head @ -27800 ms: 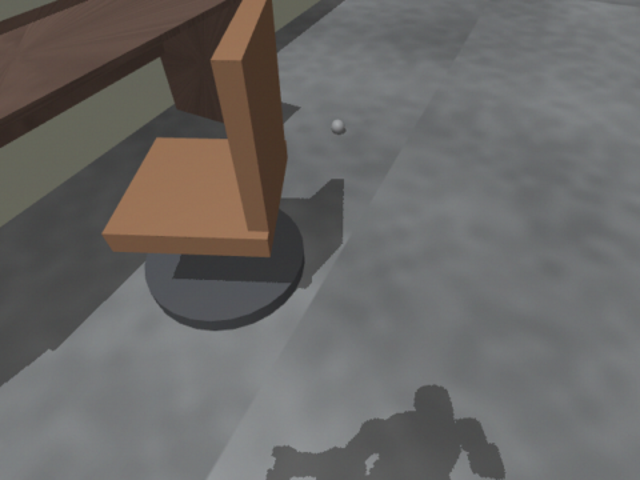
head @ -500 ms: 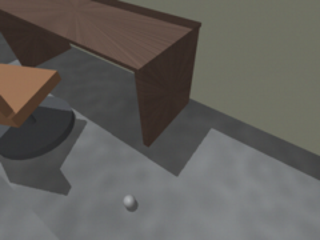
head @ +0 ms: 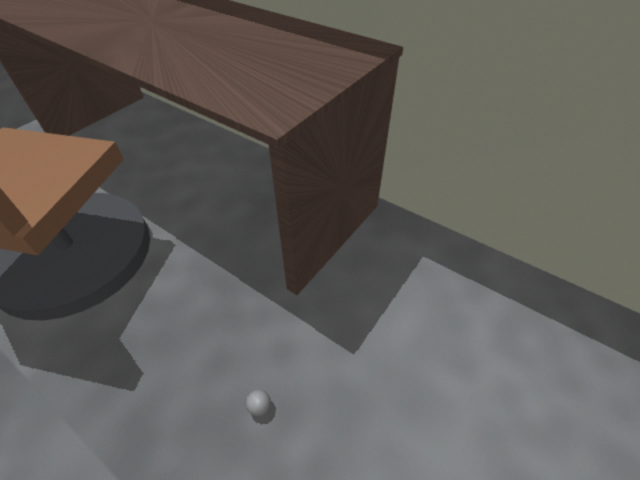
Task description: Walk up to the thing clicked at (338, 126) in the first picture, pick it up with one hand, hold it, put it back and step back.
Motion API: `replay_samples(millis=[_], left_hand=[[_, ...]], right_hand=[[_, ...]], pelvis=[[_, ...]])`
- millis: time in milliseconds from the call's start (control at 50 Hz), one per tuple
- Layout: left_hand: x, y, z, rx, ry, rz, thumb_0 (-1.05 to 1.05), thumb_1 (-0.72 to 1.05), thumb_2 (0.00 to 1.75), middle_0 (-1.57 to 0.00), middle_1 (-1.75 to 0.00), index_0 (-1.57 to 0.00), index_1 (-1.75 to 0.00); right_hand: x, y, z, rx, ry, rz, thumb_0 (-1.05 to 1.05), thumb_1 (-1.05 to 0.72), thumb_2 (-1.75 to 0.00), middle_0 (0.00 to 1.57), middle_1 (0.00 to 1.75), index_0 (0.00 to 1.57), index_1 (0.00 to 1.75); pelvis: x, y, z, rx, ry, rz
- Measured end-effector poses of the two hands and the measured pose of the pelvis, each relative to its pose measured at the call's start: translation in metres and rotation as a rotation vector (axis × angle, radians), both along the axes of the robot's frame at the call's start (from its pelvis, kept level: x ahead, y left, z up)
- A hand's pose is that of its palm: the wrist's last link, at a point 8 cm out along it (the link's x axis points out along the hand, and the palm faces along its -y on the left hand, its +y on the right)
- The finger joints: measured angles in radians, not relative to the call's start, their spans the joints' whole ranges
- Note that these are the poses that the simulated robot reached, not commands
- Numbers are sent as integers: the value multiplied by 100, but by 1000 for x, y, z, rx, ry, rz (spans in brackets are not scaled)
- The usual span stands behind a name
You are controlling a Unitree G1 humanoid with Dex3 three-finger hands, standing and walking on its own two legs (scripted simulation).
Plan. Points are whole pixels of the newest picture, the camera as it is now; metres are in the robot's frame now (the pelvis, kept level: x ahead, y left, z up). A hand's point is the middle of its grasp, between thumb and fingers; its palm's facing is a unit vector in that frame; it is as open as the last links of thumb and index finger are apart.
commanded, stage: stand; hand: left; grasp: from above
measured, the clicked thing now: (258, 402) +0.46 +0.21 -0.75
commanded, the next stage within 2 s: rise first in 0.62 s
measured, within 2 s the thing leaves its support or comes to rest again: neither
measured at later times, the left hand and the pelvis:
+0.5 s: hand out of the picture +0.07 +0.25 -0.16, palm faces -0.03 -0.94 -0.34, open 7.3 cm; pelvis +0.00 +0.00 +0.00, yaw +0 degrees
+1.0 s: hand out of the picture +0.16 +0.25 -0.17, palm faces -0.03 -0.94 -0.34, open 9.7 cm; pelvis -0.01 +0.00 -0.02, yaw -1 degrees
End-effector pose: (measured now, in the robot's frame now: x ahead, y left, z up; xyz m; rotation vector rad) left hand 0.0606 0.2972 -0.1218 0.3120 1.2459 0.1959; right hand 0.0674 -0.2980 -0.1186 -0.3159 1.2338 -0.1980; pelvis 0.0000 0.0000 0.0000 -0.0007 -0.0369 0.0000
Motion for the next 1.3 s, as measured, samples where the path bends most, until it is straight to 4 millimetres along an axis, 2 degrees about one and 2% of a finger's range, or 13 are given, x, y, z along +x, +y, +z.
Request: replay_samples(millis=[740, 800, 920, 1000, 1160, 1300], left_hand=[[3, -2, 0, 0, 5, -2, 0, 90, 90, -20, -31, -20, -30], [20, -6, 1, -4, -74, 27, 0, 86, 92, -19, -35, -19, -35], [74, -6, -10, -14, -134, -4, 0, 61, 95, -14, -60, -15, -60], [94, -6, -12, 2, -138, -54, 0, 36, 97, -9, -81, -11, -79], [91, -5, -27, 40, -69, -79, 0, -18, 99, -6, -102, -7, -100], [84, 0, -44, 67, -89, -96, 0, -43, 100, -6, -106, -7, -106]], right_hand=[[1, -1, -2, 4, 9, 3, 0, -91, -90, 20, 30, 20, 30], [8, 5, -1, 6, -70, -7, 0, -92, -91, 20, 30, 20, 30], [11, 23, -5, 33, -145, -18, 0, -94, -91, 20, 30, 20, 30], [7, 32, -8, 55, -171, -50, 0, -94, -91, 20, 30, 20, 30], [15, 38, -16, 68, -228, -49, 0, -91, -90, 20, 30, 20, 30], [35, 37, -30, 42, -294, -14, 1, -89, -90, 20, 30, 20, 30]], pelvis=[[2, -1, 0, 2, 6, -1], [-2, -1, -3, 2, 36, 2], [-11, -5, -14, -1, 118, -6], [-9, -4, -19, -2, 147, -19], [-5, 2, -34, -7, 203, -27], [-5, 4, -57, -14, 258, -22]])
